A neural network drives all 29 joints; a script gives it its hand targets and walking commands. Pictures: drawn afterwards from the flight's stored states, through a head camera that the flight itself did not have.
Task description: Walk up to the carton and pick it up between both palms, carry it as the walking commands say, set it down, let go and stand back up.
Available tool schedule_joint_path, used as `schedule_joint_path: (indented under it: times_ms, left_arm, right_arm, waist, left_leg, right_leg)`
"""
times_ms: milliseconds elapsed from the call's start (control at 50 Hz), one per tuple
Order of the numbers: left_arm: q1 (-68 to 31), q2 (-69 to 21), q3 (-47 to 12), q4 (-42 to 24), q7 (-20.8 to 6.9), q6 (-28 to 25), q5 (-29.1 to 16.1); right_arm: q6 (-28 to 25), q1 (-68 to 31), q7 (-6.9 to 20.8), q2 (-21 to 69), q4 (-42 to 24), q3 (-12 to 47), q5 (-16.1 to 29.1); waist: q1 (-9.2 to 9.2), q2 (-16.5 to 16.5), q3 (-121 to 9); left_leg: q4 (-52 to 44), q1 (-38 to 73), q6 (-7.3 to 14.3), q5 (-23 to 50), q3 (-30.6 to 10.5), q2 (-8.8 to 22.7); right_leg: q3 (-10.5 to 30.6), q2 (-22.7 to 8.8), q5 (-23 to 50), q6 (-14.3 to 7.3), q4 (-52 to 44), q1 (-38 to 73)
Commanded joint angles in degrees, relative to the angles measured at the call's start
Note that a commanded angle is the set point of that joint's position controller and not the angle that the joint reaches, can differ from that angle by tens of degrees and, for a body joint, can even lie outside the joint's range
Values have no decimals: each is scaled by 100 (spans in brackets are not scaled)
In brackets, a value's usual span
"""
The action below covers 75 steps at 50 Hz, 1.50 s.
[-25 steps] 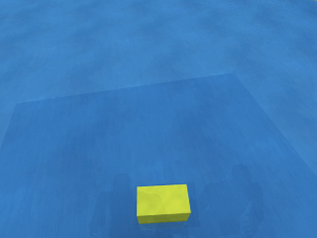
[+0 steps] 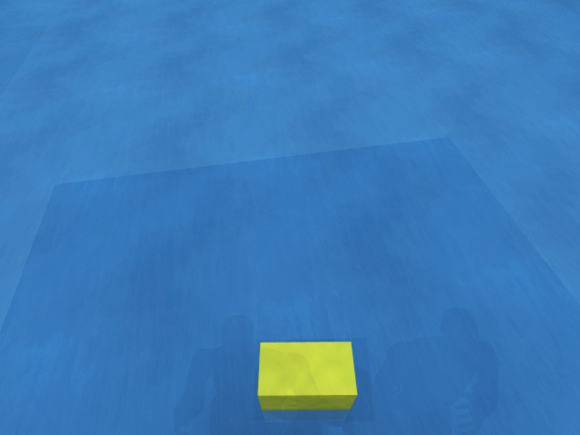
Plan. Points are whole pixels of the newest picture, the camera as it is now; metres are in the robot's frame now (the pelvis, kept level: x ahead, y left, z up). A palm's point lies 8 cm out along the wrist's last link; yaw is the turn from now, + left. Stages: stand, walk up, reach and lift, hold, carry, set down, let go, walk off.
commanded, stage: walk up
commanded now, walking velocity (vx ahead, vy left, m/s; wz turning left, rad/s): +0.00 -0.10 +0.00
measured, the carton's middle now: (305, 376) +0.41 -0.03 -0.68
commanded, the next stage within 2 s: stand in 0.42 s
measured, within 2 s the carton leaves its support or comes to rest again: neither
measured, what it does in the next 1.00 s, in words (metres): steps on the spot: left foot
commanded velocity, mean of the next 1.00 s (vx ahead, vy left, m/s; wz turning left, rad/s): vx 0.00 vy -0.02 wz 0.00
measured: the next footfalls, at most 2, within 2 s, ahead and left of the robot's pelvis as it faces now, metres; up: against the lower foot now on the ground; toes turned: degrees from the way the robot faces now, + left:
left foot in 0.16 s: +0.01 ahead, +0.12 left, +0.00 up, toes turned -2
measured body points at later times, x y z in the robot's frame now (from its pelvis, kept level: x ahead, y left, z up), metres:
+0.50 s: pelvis +0.01 +0.00 +0.01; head +0.03 +0.00 +0.46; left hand +0.02 +0.24 -0.15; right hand +0.05 -0.23 -0.15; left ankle -0.03 +0.12 -0.74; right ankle +0.01 -0.10 -0.74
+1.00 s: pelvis -0.01 +0.00 -0.01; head +0.05 -0.01 +0.44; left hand +0.18 +0.23 -0.12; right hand +0.17 -0.24 -0.13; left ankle -0.03 +0.12 -0.74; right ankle +0.01 -0.10 -0.74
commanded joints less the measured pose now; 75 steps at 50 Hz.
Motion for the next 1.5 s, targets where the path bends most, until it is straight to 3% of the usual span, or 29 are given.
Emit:
schedule_joint_path:
  times_ms: [0,60,100,120,140,160,180,220,240,280,320,340,400,420,500,720,740,760,780,800,840,880,940,980,1100,1200,1300,1400,1480]
  left_arm:
    - [61,694,100,-217,62,-93,-32]
    - [293,672,99,-81,80,-56,-42]
    - [395,609,88,35,73,-39,-86]
    - [419,502,69,67,57,-50,-124]
    - [460,235,31,33,27,-91,-144]
    - [498,22,-10,-45,10,-106,-168]
    - [410,266,70,-22,18,-50,-122]
    - [404,298,86,25,-33,-8,-113]
    - [363,244,73,51,-57,-5,-103]
    - [529,55,-32,188,-62,-129,-80]
    - [613,350,-4,344,-31,-186,-108]
    - [656,335,-14,411,-19,-200,-124]
    - [591,252,-52,486,17,-236,-127]
    - [590,274,-40,565,28,-192,-136]
    - [641,147,-89,649,30,-192,-139]
    - [708,130,-130,870,33,-252,-152]
    - [-1302,632,-388,-1141,47,-212,-838]
    - [-3313,618,-76,-2583,105,256,-502]
    - [-3127,645,-7,-2340,93,666,-288]
    - [-2499,528,-80,-2162,19,1135,-327]
    - [-1635,574,-340,-1664,-75,2188,-627]
    - [-962,481,-204,-1295,-201,2993,-649]
    - [-756,455,-99,-1412,-384,3352,-478]
    - [-965,352,-33,-1785,-383,3241,-303]
    - [-1845,-14,297,-2620,-337,2432,107]
    - [-2376,-1,429,-2730,-220,2199,189]
    - [-2749,31,424,-3002,-186,2398,-38]
    - [-3919,54,392,-2973,-142,2498,-311]
    - [-4981,255,535,-2576,-81,2483,-450]
  right_arm:
    - [-56,267,13,-336,-141,-80,32]
    - [-71,96,-34,-266,-206,-61,92]
    - [-113,212,-53,-144,-161,-24,107]
    - [-168,338,-48,-133,-125,-7,95]
    - [-240,423,-36,-291,-94,-30,24]
    - [-266,218,2,-608,-93,-73,12]
    - [-259,307,17,-786,-11,-150,-4]
    - [-291,129,-20,-757,-32,-181,-29]
    - [-308,39,-29,-682,-49,-135,-27]
    - [-276,-154,32,-274,78,16,36]
    - [-284,-48,44,-141,130,57,70]
    - [-286,-22,40,-156,167,49,86]
    - [-301,77,60,-201,337,41,112]
    - [-328,49,68,-257,307,61,123]
    - [-330,121,74,-177,501,90,115]
    - [-326,301,64,-141,862,151,115]
    - [-409,-1710,24,-638,-1148,329,392]
    - [-35,-3266,-47,-553,-2171,84,484]
    - [443,-2652,-52,-523,-2047,22,388]
    - [947,-2415,17,-523,-2207,267,354]
    - [1939,-1336,90,-610,-1794,196,293]
    - [2792,-797,104,-478,-1598,-2,236]
    - [3145,-479,153,-81,-1840,-22,225]
    - [3016,-790,247,-112,-2179,-114,71]
    - [2214,-1987,566,-89,-2833,-320,-303]
    - [2003,-2480,622,-254,-2778,-521,-242]
    - [2156,-2771,625,-662,-2804,-762,-124]
    - [2194,-4047,734,-816,-2548,-796,19]
    - [2130,-5200,768,-1006,-2132,-895,129]
  waist:
    - [-119,-687,-83]
    - [-64,-736,-128]
    - [-156,-526,-162]
    - [-229,-333,-261]
    - [-229,240,-446]
    - [-19,975,-241]
    - [-88,916,8]
    - [-54,829,187]
    - [-26,885,221]
    - [192,966,116]
    - [119,89,140]
    - [104,-194,158]
    - [47,-328,93]
    - [-34,-561,132]
    - [17,-68,187]
    - [-3,-117,343]
    - [195,77,-909]
    - [-47,112,-757]
    - [-230,97,-625]
    - [-134,96,-866]
    - [-166,-155,-947]
    - [-85,-218,-1073]
    - [-258,-333,-1641]
    - [-227,-260,-1719]
    - [-89,-95,-1668]
    - [-87,37,-2099]
    - [-113,51,-2407]
    - [-58,16,-2264]
    - [-8,-24,-2449]
  left_leg:
    - [417,-105,36,-262,127,24]
    - [-474,248,81,-52,341,-82]
    - [-1606,714,84,817,439,-106]
    - [-2333,1200,65,1565,340,111]
    - [-2663,1803,110,2045,-224,682]
    - [-2661,1622,486,3072,-986,1314]
    - [-2609,1519,792,3351,-1194,1623]
    - [-2568,1553,897,3726,-1062,1682]
    - [-2570,1427,812,3524,-848,1541]
    - [-2597,1036,385,2490,-82,566]
    - [-2655,911,190,1964,89,200]
    - [-2647,1083,180,1843,115,177]
    - [-2715,1381,192,2032,107,249]
    - [-2675,1426,202,2208,58,432]
    - [-2778,1370,195,2144,73,360]
    - [-2876,1440,181,1944,99,297]
    - [-1860,-496,319,641,101,-155]
    - [-1653,-915,349,233,-15,-60]
    - [-1640,-1128,421,-75,47,-276]
    - [-1732,-1063,400,244,203,-344]
    - [-1604,-1211,407,760,266,-515]
    - [-1564,-1122,520,1628,79,-634]
    - [-1543,-682,566,2830,-108,-770]
    - [-1666,-408,521,3130,-179,-781]
    - [-1044,-769,135,2942,-149,-635]
    - [-173,-1538,-33,2335,-157,-591]
    - [-28,-1861,7,1697,-125,-622]
    - [27,-2333,19,465,-128,-549]
    - [124,-2575,64,-158,-161,-503]
  right_leg:
    - [1357,-1457,1403,-413,-1125,322]
    - [1216,-1419,1860,-448,-826,475]
    - [1220,-1420,2058,-302,-615,447]
    - [1162,-1367,1916,-108,-475,289]
    - [912,-1059,1516,143,2,-120]
    - [584,-509,539,446,87,-346]
    - [382,-422,-227,568,288,-403]
    - [367,-379,-459,599,567,-476]
    - [398,-403,-429,573,500,-344]
    - [485,-625,589,486,-313,579]
    - [932,-1006,1824,386,-447,947]
    - [1076,-1073,2081,325,-514,867]
    - [1042,-1063,2081,314,-670,864]
    - [809,-890,1803,362,-646,809]
    - [822,-921,1442,365,-817,864]
    - [943,-963,1452,343,-949,896]
    - [893,-341,-421,226,296,-842]
    - [802,-438,-472,273,408,-1177]
    - [652,-334,-745,285,455,-1134]
    - [485,-324,-753,238,409,-1155]
    - [569,-328,-36,183,493,-577]
    - [730,-212,1091,228,451,-243]
    - [1054,-118,2933,290,578,552]
    - [1087,-86,3197,352,486,509]
    - [851,-36,2204,466,916,-498]
    - [796,-86,1437,431,1813,-1524]
    - [835,-65,861,329,2108,-1667]
    - [873,-111,-171,320,2239,-2057]
    - [915,-154,-669,338,2326,-2325]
